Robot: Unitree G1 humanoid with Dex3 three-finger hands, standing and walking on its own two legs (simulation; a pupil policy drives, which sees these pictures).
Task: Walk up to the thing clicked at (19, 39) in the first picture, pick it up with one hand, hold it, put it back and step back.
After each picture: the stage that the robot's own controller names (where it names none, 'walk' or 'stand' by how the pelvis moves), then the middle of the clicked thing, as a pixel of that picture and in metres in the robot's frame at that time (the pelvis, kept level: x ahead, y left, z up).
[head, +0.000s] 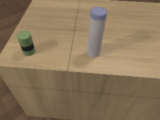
stand; (26, 43) +0.61 +0.29 -0.05
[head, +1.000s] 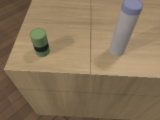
walk; (40, 43) +0.53 +0.18 -0.02
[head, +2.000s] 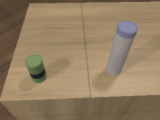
stand; (36, 69) +0.43 +0.20 -0.04
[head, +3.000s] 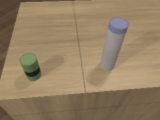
stand; (31, 67) +0.44 +0.22 -0.05
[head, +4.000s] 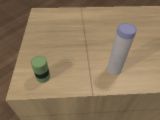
stand; (41, 69) +0.45 +0.19 -0.06
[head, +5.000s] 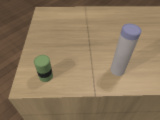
stand; (44, 68) +0.45 +0.17 -0.06
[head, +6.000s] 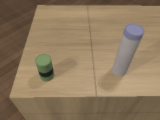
stand; (45, 68) +0.45 +0.17 -0.06
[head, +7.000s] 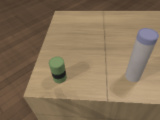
rise first; (58, 70) +0.45 +0.15 -0.05
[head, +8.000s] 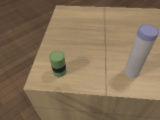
go down; (58, 64) +0.48 +0.14 -0.05
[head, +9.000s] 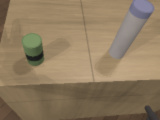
go down; (33, 50) +0.47 +0.14 +0.00
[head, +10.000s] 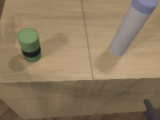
close in; (30, 46) +0.47 +0.14 +0.01
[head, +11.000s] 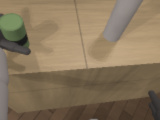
close; (15, 34) +0.48 +0.15 +0.04
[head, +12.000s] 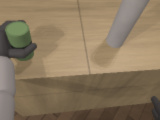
lift; (21, 42) +0.46 +0.15 +0.04
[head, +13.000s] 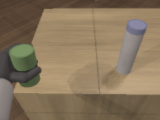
lift; (26, 66) +0.33 +0.17 +0.14
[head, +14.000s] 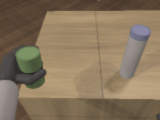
hold; (31, 68) +0.33 +0.16 +0.13
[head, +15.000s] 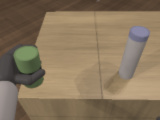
hold; (30, 67) +0.32 +0.16 +0.14
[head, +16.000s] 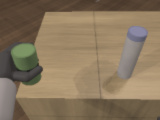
crouch; (27, 65) +0.33 +0.17 +0.14
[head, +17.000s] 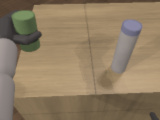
lower; (27, 31) +0.45 +0.16 +0.16
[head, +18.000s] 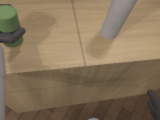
lower; (9, 27) +0.51 +0.16 +0.06
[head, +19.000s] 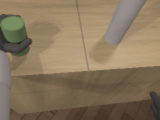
lower; (16, 37) +0.48 +0.16 +0.04
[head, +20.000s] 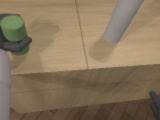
lower; (16, 36) +0.48 +0.16 +0.04
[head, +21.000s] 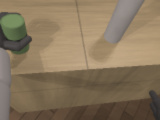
lower; (16, 35) +0.48 +0.15 +0.04
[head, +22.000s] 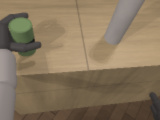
open; (24, 38) +0.48 +0.14 +0.04
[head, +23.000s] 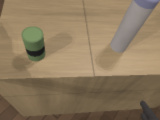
sink last; (34, 45) +0.46 +0.13 +0.02
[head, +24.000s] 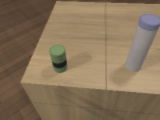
stand; (59, 59) +0.48 +0.14 -0.01
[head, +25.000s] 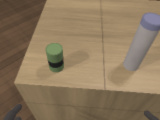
stand; (55, 58) +0.46 +0.13 -0.01
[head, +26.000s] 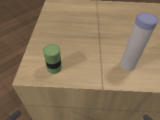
stand; (53, 59) +0.47 +0.13 +0.00
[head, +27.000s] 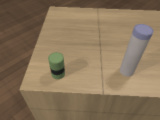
stand; (57, 66) +0.47 +0.13 -0.05
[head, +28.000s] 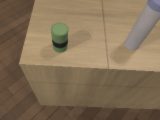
walk; (59, 38) +0.52 +0.08 -0.04
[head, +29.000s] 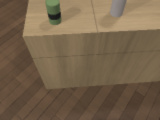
walk; (54, 11) +0.71 +0.15 -0.02
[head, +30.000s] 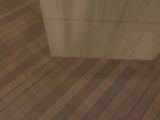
walk; out of the picture +1.04 +0.12 -0.03
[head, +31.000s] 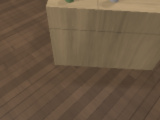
stand; out of the picture +1.10 +0.10 -0.05
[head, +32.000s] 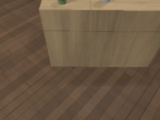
stand; out of the picture +1.11 +0.14 -0.05
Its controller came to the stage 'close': yes
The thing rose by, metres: 0.21
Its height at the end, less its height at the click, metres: +0.00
